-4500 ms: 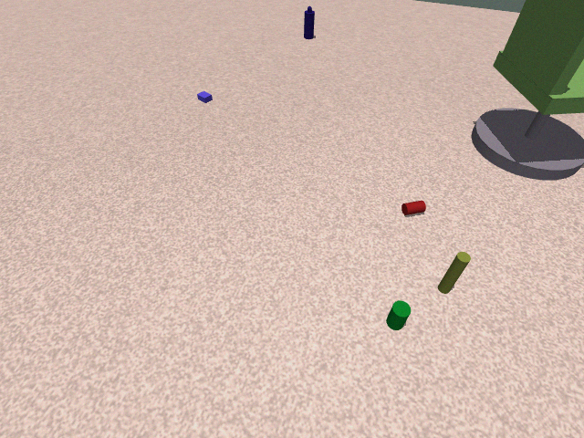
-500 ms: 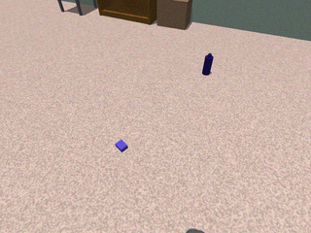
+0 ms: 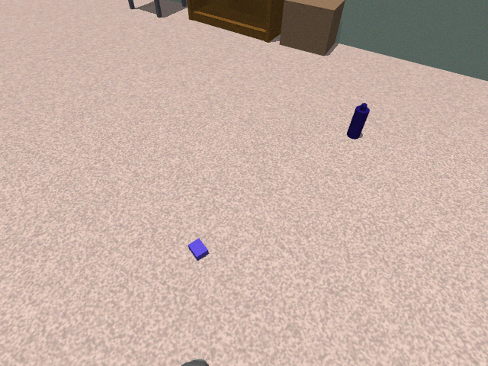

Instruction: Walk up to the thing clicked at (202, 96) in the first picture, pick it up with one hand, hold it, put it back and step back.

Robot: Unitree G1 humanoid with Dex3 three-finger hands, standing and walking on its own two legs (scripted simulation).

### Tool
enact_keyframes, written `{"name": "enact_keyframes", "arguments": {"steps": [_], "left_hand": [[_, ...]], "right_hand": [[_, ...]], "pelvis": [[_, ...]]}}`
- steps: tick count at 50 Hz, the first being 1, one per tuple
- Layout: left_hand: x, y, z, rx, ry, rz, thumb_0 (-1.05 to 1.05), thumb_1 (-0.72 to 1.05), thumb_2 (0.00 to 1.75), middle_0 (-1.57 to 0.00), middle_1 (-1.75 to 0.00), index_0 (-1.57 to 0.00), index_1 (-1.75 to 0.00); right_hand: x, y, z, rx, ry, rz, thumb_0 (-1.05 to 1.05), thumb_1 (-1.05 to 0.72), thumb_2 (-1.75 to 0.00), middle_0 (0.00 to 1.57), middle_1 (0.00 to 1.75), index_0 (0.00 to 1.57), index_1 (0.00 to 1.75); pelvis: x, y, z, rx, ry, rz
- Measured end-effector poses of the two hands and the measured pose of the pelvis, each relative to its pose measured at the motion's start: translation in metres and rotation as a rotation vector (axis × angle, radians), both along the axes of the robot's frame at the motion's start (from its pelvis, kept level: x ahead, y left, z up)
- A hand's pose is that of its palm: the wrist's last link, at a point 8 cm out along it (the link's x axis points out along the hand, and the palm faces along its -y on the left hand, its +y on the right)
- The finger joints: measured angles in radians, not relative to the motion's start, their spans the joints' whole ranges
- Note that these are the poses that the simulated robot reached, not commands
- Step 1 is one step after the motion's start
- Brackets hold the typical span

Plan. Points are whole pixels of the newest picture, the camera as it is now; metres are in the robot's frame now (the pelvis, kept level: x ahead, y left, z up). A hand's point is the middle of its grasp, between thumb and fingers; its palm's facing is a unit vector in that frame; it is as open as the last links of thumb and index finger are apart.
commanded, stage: walk up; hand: left
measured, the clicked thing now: (198, 249) +0.73 +0.23 -0.75
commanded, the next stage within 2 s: none
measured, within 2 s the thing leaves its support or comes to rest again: neither
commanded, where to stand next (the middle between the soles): +0.29 +0.01 m, yaw -2 degrees
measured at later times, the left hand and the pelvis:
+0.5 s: hand (109, 332) +0.21 +0.27 -0.13, palm faces -0.08 -0.90 -0.44, open 7.4 cm; pelvis +0.15 -0.02 -0.01, yaw -2 degrees
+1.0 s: hand (131, 303) +0.28 +0.25 -0.16, palm faces -0.04 -0.94 -0.34, open 7.4 cm; pelvis +0.18 +0.00 -0.01, yaw -1 degrees
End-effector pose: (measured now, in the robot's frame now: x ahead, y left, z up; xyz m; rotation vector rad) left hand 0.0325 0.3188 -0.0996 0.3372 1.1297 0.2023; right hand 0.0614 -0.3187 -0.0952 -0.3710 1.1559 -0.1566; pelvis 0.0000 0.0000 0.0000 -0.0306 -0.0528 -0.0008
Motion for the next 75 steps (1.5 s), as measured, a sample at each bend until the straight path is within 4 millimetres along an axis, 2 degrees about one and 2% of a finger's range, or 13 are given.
{"name": "enact_keyframes", "arguments": {"steps": [5, 10, 14, 20, 25, 31, 37, 45, 52, 59, 64, 69, 75], "left_hand": [[0.031, 0.017, -0.027, -0.020, 0.061, -0.004, 0.01, 0.91, 0.90, -0.20, -0.30, -0.21, -0.30], [0.069, 0.017, -0.022, -0.039, 0.075, -0.036, 0.01, 0.91, 0.90, -0.20, -0.30, -0.21, -0.29], [0.096, 0.017, -0.013, -0.034, 0.069, -0.043, 0.01, 0.91, 0.90, -0.20, -0.30, -0.21, -0.29], [0.138, 0.008, 0.002, 0.008, 0.080, -0.066, 0.01, 0.91, 0.90, -0.20, -0.30, -0.21, -0.29], [0.178, -0.009, 0.011, 0.082, 0.024, -0.069, 0.01, 0.91, 0.90, -0.20, -0.30, -0.21, -0.30], [0.205, -0.032, 0.027, 0.096, -0.019, -0.060, 0.01, 0.91, 0.90, -0.20, -0.30, -0.21, -0.30], [0.221, -0.035, 0.025, 0.094, -0.012, -0.069, 0.01, 0.90, 0.90, -0.21, -0.30, -0.21, -0.30], [0.242, -0.020, -0.015, 0.028, -0.025, -0.035, 0.01, 0.90, 0.90, -0.21, -0.30, -0.21, -0.30], [0.233, -0.021, -0.028, -0.029, 0.019, -0.019, 0.01, 0.91, 0.90, -0.20, -0.30, -0.21, -0.30], [0.206, -0.016, -0.023, -0.024, 0.100, 0.031, 0.01, 0.91, 0.90, -0.21, -0.30, -0.21, -0.30], [0.196, -0.011, -0.013, -0.001, 0.138, 0.059, 0.01, 0.91, 0.90, -0.20, -0.30, -0.21, -0.30], [0.203, -0.010, -0.005, 0.014, 0.147, 0.067, 0.01, 0.91, 0.90, -0.20, -0.30, -0.21, -0.30], [0.228, -0.013, 0.000, 0.012, 0.107, 0.051, 0.01, 0.91, 0.90, -0.20, -0.30, -0.21, -0.30]], "right_hand": [[0.044, 0.015, 0.006, -0.050, -0.082, -0.001, 0.01, -0.91, -0.90, 0.21, 0.30, 0.20, 0.30], [0.059, 0.025, 0.018, -0.043, -0.095, -0.037, 0.00, -0.91, -0.90, 0.21, 0.30, 0.20, 0.30], [0.066, 0.024, 0.018, -0.033, -0.065, -0.049, 0.00, -0.90, -0.90, 0.21, 0.30, 0.20, 0.30], [0.082, 0.007, 0.002, 0.001, -0.030, -0.075, 0.01, -0.90, -0.90, 0.21, 0.30, 0.20, 0.30], [0.108, -0.018, -0.029, 0.034, 0.002, -0.093, 0.01, -0.90, -0.90, 0.21, 0.30, 0.20, 0.30], [0.148, -0.018, -0.037, 0.069, 0.025, -0.076, 0.01, -0.91, -0.90, 0.21, 0.30, 0.20, 0.30], [0.171, -0.016, -0.035, 0.064, 0.032, -0.069, 0.01, -0.91, -0.90, 0.21, 0.30, 0.20, 0.30], [0.181, -0.002, -0.030, -0.006, 0.037, -0.074, 0.00, -0.91, -0.90, 0.21, 0.30, 0.20, 0.30], [0.195, 0.010, -0.016, -0.009, 0.015, -0.058, 0.01, -0.91, -0.90, 0.21, 0.30, 0.20, 0.30], [0.220, 0.020, -0.013, 0.024, -0.004, -0.026, 0.01, -0.91, -0.90, 0.21, 0.30, 0.20, 0.30], [0.234, 0.025, -0.016, 0.051, 0.000, -0.012, 0.01, -0.91, -0.90, 0.21, 0.30, 0.20, 0.30], [0.243, 0.027, -0.018, 0.069, 0.004, -0.020, 0.01, -0.91, -0.90, 0.21, 0.30, 0.20, 0.30], [0.245, 0.025, -0.017, 0.070, 0.013, -0.044, 0.01, -0.91, -0.90, 0.21, 0.30, 0.20, 0.30]], "pelvis": [[0.035, 0.019, -0.012, 0.029, -0.005, -0.007], [0.061, 0.022, 0.000, 0.027, -0.012, -0.010], [0.082, 0.019, 0.004, 0.038, -0.012, -0.018], [0.117, 0.006, 0.003, 0.059, -0.006, -0.036], [0.149, -0.017, -0.010, 0.047, -0.008, -0.038], [0.167, -0.027, -0.001, 0.067, -0.008, -0.041], [0.180, -0.026, 0.000, 0.052, 0.002, -0.037], [0.184, -0.009, -0.015, 0.056, -0.014, -0.018], [0.183, -0.003, -0.009, 0.015, -0.011, -0.013], [0.189, -0.002, -0.001, 0.012, 0.001, -0.005], [0.196, -0.003, 0.004, 0.016, 0.007, -0.003], [0.203, -0.003, 0.008, 0.022, 0.008, -0.003], [0.208, -0.002, 0.011, 0.027, 0.006, -0.005]]}}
